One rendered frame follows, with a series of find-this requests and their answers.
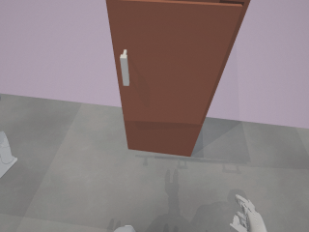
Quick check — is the left robot hand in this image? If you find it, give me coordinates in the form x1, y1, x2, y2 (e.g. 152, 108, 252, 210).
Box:
0, 94, 17, 179

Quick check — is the cupboard door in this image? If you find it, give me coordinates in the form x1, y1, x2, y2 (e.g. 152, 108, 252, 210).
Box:
106, 0, 243, 124

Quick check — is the handle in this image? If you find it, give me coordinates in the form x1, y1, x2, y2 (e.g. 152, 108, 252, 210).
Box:
120, 49, 129, 86

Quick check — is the right robot hand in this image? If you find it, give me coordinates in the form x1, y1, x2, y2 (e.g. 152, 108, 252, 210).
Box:
230, 194, 267, 232

